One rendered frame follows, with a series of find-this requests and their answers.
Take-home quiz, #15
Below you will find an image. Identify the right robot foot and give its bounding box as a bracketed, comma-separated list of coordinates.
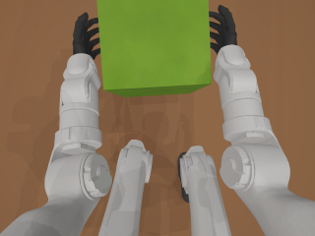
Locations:
[177, 151, 190, 204]

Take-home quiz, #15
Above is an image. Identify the right robot upper arm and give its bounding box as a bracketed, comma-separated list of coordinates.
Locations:
[220, 143, 315, 236]

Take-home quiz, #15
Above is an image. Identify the robot left forearm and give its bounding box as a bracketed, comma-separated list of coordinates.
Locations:
[44, 53, 102, 191]

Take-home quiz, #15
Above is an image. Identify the left robot upper arm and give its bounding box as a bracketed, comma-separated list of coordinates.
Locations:
[0, 151, 112, 236]

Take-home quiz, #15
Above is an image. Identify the right robot thigh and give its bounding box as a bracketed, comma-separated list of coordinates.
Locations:
[179, 151, 232, 236]

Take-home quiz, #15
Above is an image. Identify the carton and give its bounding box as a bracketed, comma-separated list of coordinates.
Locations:
[96, 0, 212, 97]

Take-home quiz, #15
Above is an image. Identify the robot right forearm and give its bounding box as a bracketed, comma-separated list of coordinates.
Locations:
[213, 44, 290, 172]

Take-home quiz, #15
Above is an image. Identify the right robot hand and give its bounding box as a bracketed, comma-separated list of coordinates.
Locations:
[209, 5, 237, 55]

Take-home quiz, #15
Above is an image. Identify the left robot hand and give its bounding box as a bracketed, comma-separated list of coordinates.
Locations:
[72, 12, 101, 59]

